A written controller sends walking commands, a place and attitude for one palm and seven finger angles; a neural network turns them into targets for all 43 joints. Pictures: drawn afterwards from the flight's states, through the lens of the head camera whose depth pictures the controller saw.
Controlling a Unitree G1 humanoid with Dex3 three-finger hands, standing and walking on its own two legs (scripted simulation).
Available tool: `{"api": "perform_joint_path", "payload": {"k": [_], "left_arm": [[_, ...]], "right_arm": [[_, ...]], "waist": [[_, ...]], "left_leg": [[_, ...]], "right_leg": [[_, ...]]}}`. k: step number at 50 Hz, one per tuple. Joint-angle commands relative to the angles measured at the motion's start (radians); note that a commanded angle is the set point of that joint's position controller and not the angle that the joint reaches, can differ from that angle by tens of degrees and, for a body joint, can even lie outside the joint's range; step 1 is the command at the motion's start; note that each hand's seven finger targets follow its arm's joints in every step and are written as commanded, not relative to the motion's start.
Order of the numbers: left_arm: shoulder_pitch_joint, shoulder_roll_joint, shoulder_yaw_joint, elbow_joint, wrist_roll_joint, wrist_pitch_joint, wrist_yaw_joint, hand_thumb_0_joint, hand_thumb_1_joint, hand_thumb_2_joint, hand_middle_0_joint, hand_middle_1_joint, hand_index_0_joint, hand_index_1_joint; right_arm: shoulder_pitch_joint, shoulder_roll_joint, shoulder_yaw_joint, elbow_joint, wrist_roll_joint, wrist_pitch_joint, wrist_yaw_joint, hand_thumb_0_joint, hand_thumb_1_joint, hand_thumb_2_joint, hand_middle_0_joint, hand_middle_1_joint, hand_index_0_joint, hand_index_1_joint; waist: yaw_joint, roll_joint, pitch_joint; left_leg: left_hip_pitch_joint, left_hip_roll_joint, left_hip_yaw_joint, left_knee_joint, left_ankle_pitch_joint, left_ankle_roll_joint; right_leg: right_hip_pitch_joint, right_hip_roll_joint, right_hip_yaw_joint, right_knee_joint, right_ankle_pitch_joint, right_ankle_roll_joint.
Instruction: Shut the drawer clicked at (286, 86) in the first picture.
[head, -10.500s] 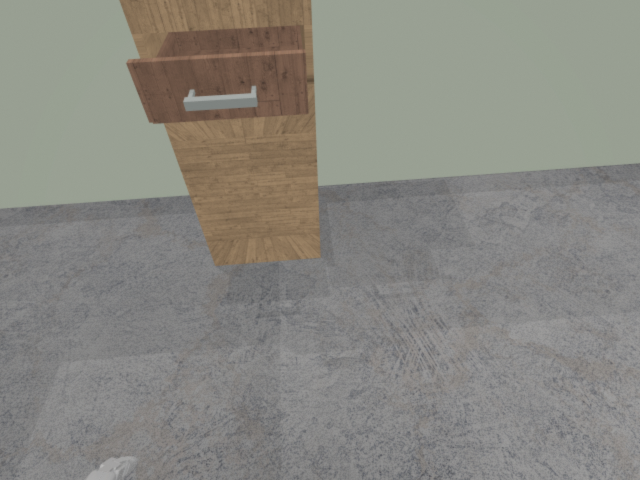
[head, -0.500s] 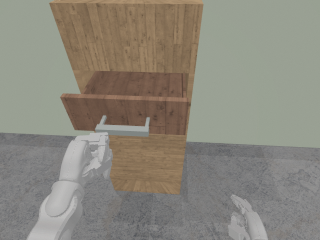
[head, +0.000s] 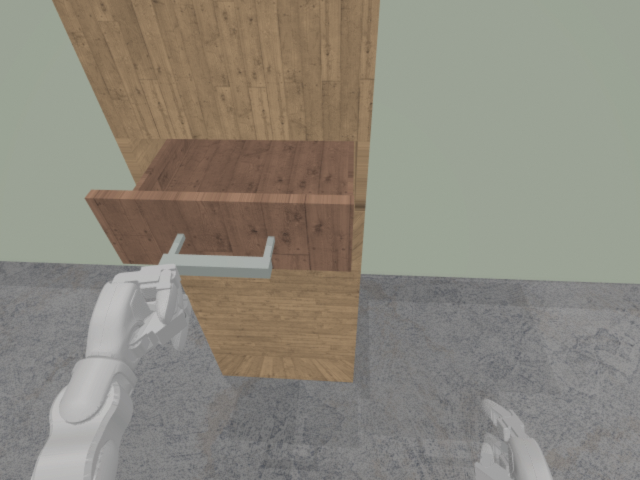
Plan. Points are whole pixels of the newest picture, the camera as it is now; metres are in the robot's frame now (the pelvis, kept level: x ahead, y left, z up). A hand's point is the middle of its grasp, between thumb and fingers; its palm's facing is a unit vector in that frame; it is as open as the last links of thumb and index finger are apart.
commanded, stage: bring the fist close to the handle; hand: left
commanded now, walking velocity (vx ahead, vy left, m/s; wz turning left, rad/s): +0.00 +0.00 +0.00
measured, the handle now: (220, 254) +0.41 +0.18 +0.06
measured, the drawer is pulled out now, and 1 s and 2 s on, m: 0.16 0.16 0.09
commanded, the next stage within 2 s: push the drawer shut in 1.04 s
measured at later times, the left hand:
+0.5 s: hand (201, 324) +0.29 +0.18 +0.06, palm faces -0.01 -1.00 +0.00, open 3.3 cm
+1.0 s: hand (223, 306) +0.32 +0.16 +0.06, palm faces +0.00 -1.00 -0.02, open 3.3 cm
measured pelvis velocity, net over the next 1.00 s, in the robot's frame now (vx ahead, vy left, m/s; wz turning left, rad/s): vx -0.01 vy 0.04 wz -0.02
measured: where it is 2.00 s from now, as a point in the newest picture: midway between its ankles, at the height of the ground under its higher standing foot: outside the picture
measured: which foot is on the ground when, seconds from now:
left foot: down 0.00-1.00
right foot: down 0.00-1.00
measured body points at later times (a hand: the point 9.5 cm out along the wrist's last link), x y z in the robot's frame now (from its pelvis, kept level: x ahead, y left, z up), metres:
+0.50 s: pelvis -0.01 +0.04 -0.01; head +0.01 +0.03 +0.44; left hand +0.28 +0.23 +0.07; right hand +0.15 -0.19 -0.10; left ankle +0.00 +0.12 -0.73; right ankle -0.03 -0.06 -0.73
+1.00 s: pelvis -0.01 +0.04 -0.02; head +0.01 +0.03 +0.43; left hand +0.31 +0.21 +0.06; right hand +0.12 -0.20 -0.12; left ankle +0.00 +0.12 -0.73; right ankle -0.03 -0.06 -0.73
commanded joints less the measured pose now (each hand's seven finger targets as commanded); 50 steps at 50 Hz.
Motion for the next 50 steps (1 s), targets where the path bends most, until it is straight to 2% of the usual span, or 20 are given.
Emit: {"api": "perform_joint_path", "payload": {"k": [1, 5, 8, 11, 13, 15, 18, 20, 23, 29, 30, 31, 33, 36, 37, 40, 45, 48, 49, 50], "left_arm": [[-0.163, 0.127, 0.065, -0.120, -0.022, -0.084, -0.038, 0.000, 0.900, 0.900, -1.400, -1.600, -1.400, -1.600], [-0.192, 0.150, 0.098, -0.106, -0.016, -0.114, -0.018, 0.000, 0.900, 0.900, -1.400, -1.600, -1.400, -1.600], [-0.230, 0.110, 0.049, -0.153, -0.003, -0.174, 0.007, 0.000, 0.900, 0.900, -1.400, -1.600, -1.400, -1.600], [-0.265, 0.099, 0.022, -0.127, 0.008, -0.230, 0.024, 0.000, 0.900, 0.900, -1.400, -1.600, -1.400, -1.600], [-0.254, 0.057, -0.024, -0.096, 0.012, -0.248, 0.020, 0.000, 0.900, 0.900, -1.400, -1.600, -1.400, -1.600], [-0.239, 0.051, -0.041, -0.037, 0.024, -0.248, 0.021, 0.000, 0.900, 0.900, -1.400, -1.600, -1.400, -1.600], [-0.249, 0.029, -0.058, 0.015, 0.026, -0.228, 0.024, 0.000, 0.900, 0.900, -1.400, -1.600, -1.400, -1.600], [-0.270, 0.057, -0.037, 0.046, 0.037, -0.227, 0.038, 0.000, 0.900, 0.900, -1.400, -1.600, -1.400, -1.600], [-0.358, 0.044, -0.045, 0.013, 0.050, -0.256, 0.068, 0.000, 0.900, 0.900, -1.400, -1.600, -1.400, -1.600], [-0.427, -0.008, -0.101, 0.062, 0.069, -0.345, 0.106, 0.000, 0.900, 0.900, -1.400, -1.600, -1.400, -1.600], [-0.408, 0.019, -0.081, 0.113, 0.079, -0.347, 0.109, 0.000, 0.900, 0.900, -1.400, -1.600, -1.400, -1.600], [-0.428, -0.020, -0.120, 0.150, 0.081, -0.345, 0.103, 0.000, 0.900, 0.900, -1.400, -1.600, -1.400, -1.600], [-0.474, -0.031, -0.136, 0.193, 0.085, -0.338, 0.097, 0.000, 0.900, 0.900, -1.400, -1.600, -1.400, -1.600], [-0.463, 0.004, -0.109, 0.178, 0.091, -0.325, 0.107, 0.000, 0.900, 0.900, -1.400, -1.600, -1.400, -1.600], [-0.491, -0.023, -0.136, 0.141, 0.090, -0.323, 0.110, 0.000, 0.900, 0.900, -1.400, -1.600, -1.400, -1.600], [-0.542, 0.014, -0.106, 0.114, 0.089, -0.336, 0.139, 0.000, 0.900, 0.900, -1.400, -1.600, -1.400, -1.600], [-0.522, 0.005, -0.104, 0.193, 0.095, -0.347, 0.165, 0.000, 0.900, 0.900, -1.400, -1.600, -1.400, -1.600], [-0.481, -0.031, -0.137, 0.198, 0.102, -0.332, 0.155, 0.000, 0.900, 0.900, -1.400, -1.600, -1.400, -1.600], [-0.478, -0.037, -0.143, 0.193, 0.100, -0.325, 0.150, 0.000, 0.900, 0.900, -1.400, -1.600, -1.400, -1.600], [-0.442, 0.001, -0.108, 0.215, 0.101, -0.318, 0.149, 0.000, 0.900, 0.900, -1.400, -1.600, -1.400, -1.600]], "right_arm": [[-0.097, -0.100, -0.040, -0.155, -0.002, -0.063, -0.008, 0.000, -0.900, -0.900, 0.200, 0.300, 0.200, 0.300], [-0.102, -0.097, -0.044, -0.158, -0.003, -0.060, -0.008, 0.000, -0.900, -0.900, 0.200, 0.300, 0.200, 0.300], [-0.096, -0.085, -0.045, -0.164, -0.008, -0.079, 0.000, 0.000, -0.900, -0.900, 0.200, 0.300, 0.200, 0.300], [-0.078, -0.089, -0.047, -0.149, -0.016, -0.084, 0.004, 0.000, -0.900, -0.900, 0.200, 0.300, 0.200, 0.300], [-0.072, -0.090, -0.050, -0.149, -0.016, -0.088, 0.009, 0.000, -0.900, -0.900, 0.200, 0.300, 0.200, 0.300], [-0.063, -0.099, -0.051, -0.143, -0.016, -0.081, 0.013, 0.000, -0.900, -0.900, 0.200, 0.300, 0.200, 0.300], [-0.062, -0.103, -0.055, -0.153, -0.016, -0.062, 0.014, 0.000, -0.900, -0.900, 0.200, 0.300, 0.200, 0.300], [-0.060, -0.109, -0.055, -0.152, -0.018, -0.047, 0.014, 0.000, -0.900, -0.900, 0.200, 0.300, 0.200, 0.300], [-0.070, -0.096, -0.053, -0.162, -0.021, -0.035, 0.018, 0.000, -0.900, -0.900, 0.200, 0.300, 0.200, 0.300], [-0.047, -0.094, -0.057, -0.144, -0.036, -0.026, 0.032, 0.000, -0.900, -0.900, 0.200, 0.300, 0.200, 0.300], [-0.033, -0.102, -0.060, -0.136, -0.035, -0.016, 0.034, 0.000, -0.900, -0.900, 0.200, 0.300, 0.200, 0.300], [-0.035, -0.103, -0.058, -0.139, -0.035, -0.007, 0.037, 0.000, -0.900, -0.900, 0.200, 0.300, 0.200, 0.300], [-0.034, -0.106, -0.062, -0.141, -0.031, 0.004, 0.039, 0.000, -0.900, -0.900, 0.200, 0.300, 0.200, 0.300], [-0.037, -0.111, -0.065, -0.164, -0.027, 0.024, 0.039, 0.000, -0.900, -0.900, 0.200, 0.300, 0.200, 0.300], [-0.038, -0.107, -0.065, -0.173, -0.027, 0.025, 0.040, 0.000, -0.900, -0.900, 0.200, 0.300, 0.200, 0.300], [-0.029, -0.108, -0.064, -0.164, -0.031, 0.032, 0.036, 0.000, -0.900, -0.900, 0.200, 0.300, 0.200, 0.300], [-0.032, -0.108, -0.061, -0.157, -0.032, 0.048, 0.040, 0.000, -0.900, -0.900, 0.200, 0.300, 0.200, 0.300], [-0.032, -0.102, -0.063, -0.170, -0.028, 0.058, 0.049, 0.000, -0.900, -0.900, 0.200, 0.300, 0.200, 0.300], [-0.026, -0.103, -0.065, -0.173, -0.028, 0.060, 0.050, 0.000, -0.900, -0.900, 0.200, 0.300, 0.200, 0.300], [-0.023, -0.108, -0.066, -0.172, -0.026, 0.065, 0.050, 0.000, -0.900, -0.900, 0.200, 0.300, 0.200, 0.300]], "waist": [[-0.009, -0.143, -0.139], [-0.003, -0.118, -0.140], [-0.006, 0.001, -0.198], [-0.024, -0.047, -0.194], [-0.030, -0.028, -0.197], [-0.032, -0.057, -0.157], [-0.032, -0.079, -0.163], [-0.029, -0.095, -0.157], [-0.030, -0.024, -0.199], [-0.045, 0.013, -0.253], [-0.051, -0.035, -0.234], [-0.057, -0.042, -0.224], [-0.062, -0.038, -0.207], [-0.036, -0.017, -0.252], [-0.041, -0.006, -0.290], [-0.046, -0.020, -0.304], [-0.053, -0.080, -0.229], [-0.044, -0.009, -0.253], [-0.043, -0.021, -0.267], [-0.037, -0.052, -0.255]], "left_leg": [[-0.024, 0.004, 0.010, 0.000, 0.219, 0.030], [-0.032, 0.003, 0.017, -0.001, 0.212, 0.029], [0.038, 0.006, 0.018, -0.007, 0.255, 0.029], [0.030, 0.010, 0.009, 0.004, 0.254, 0.033], [0.044, 0.013, 0.005, 0.010, 0.267, 0.031], [0.022, 0.018, -0.007, 0.009, 0.256, 0.030], [0.002, 0.016, -0.012, 0.011, 0.231, 0.025], [-0.016, 0.019, -0.014, 0.014, 0.228, 0.025], [0.002, 0.021, -0.019, 0.023, 0.228, 0.014], [0.026, 0.036, -0.048, 0.063, 0.276, -0.008], [0.000, 0.042, -0.054, 0.068, 0.267, -0.006], [-0.018, 0.039, -0.054, 0.072, 0.243, -0.006], [-0.039, 0.038, -0.062, 0.074, 0.202, -0.012], [-0.028, 0.039, -0.064, 0.061, 0.193, -0.012], [0.003, 0.041, -0.066, 0.066, 0.227, -0.014], [0.009, 0.049, -0.076, 0.072, 0.256, -0.019], [-0.056, 0.044, -0.061, 0.066, 0.175, -0.003], [-0.031, 0.039, -0.049, 0.073, 0.221, -0.010], [-0.024, 0.038, -0.047, 0.076, 0.225, -0.007], [-0.047, 0.039, -0.042, 0.074, 0.224, -0.003]], "right_leg": [[0.058, -0.133, 0.142, -0.078, 0.530, 0.159], [0.033, -0.128, 0.130, -0.067, 0.477, 0.145], [0.003, -0.101, 0.071, -0.031, 0.433, 0.096], [-0.030, -0.089, 0.061, -0.018, 0.398, 0.090], [-0.059, -0.080, 0.045, -0.004, 0.376, 0.078], [-0.095, -0.071, 0.029, 0.000, 0.320, 0.069], [-0.115, -0.069, 0.022, 0.011, 0.285, 0.066], [-0.126, -0.067, 0.021, 0.019, 0.265, 0.064], [-0.150, -0.065, 0.015, 0.046, 0.231, 0.054], [-0.220, -0.058, 0.002, 0.101, 0.202, 0.046], [-0.234, -0.055, -0.001, 0.103, 0.187, 0.048], [-0.253, -0.055, -0.002, 0.108, 0.175, 0.050], [-0.277, -0.055, -0.004, 0.114, 0.143, 0.047], [-0.254, -0.055, 0.001, 0.113, 0.123, 0.043], [-0.249, -0.056, -0.001, 0.119, 0.145, 0.044], [-0.246, -0.051, -0.001, 0.126, 0.154, 0.045], [-0.248, -0.047, 0.002, 0.112, 0.122, 0.047], [-0.241, -0.052, 0.006, 0.114, 0.163, 0.044], [-0.234, -0.052, 0.007, 0.112, 0.173, 0.045], [-0.218, -0.049, 0.010, 0.107, 0.179, 0.044]]}}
